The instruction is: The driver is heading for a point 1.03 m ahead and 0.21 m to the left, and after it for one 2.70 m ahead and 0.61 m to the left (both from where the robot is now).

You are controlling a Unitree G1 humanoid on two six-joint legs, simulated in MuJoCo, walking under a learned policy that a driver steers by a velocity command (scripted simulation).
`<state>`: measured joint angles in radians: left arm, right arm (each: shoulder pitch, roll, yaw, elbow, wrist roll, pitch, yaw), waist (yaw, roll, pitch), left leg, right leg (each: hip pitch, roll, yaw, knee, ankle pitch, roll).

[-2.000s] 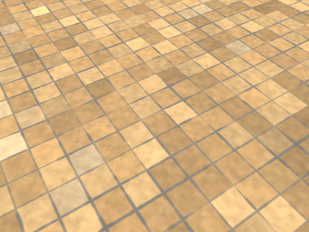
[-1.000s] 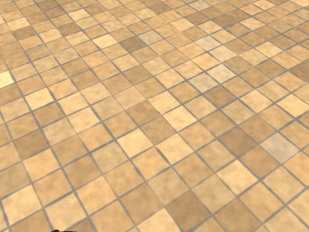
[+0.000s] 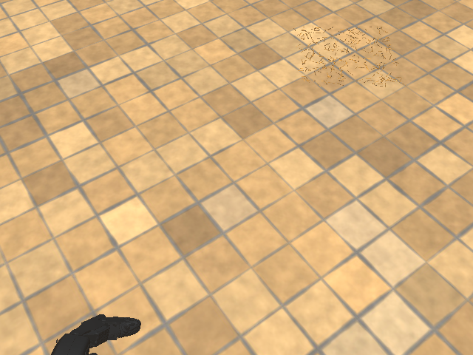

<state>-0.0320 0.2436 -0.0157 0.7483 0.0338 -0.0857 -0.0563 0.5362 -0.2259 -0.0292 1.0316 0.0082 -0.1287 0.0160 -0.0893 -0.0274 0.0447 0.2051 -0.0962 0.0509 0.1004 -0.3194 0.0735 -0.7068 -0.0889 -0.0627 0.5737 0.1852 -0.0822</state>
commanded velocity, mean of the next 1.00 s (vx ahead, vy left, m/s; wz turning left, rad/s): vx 0.43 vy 0.00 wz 0.00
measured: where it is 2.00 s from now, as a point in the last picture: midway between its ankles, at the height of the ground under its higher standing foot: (186, 161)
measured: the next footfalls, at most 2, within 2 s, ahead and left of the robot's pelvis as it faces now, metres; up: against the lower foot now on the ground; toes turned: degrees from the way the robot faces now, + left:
right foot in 0.08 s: +0.32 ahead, -0.09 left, +0.00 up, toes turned -4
left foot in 0.48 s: +0.35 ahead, +0.12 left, +0.00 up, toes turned +0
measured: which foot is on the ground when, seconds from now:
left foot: down 0.00-0.06, up 0.08-0.46, down 0.48-0.76, up 0.78-1.00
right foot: up 0.00-0.06, down 0.08-1.00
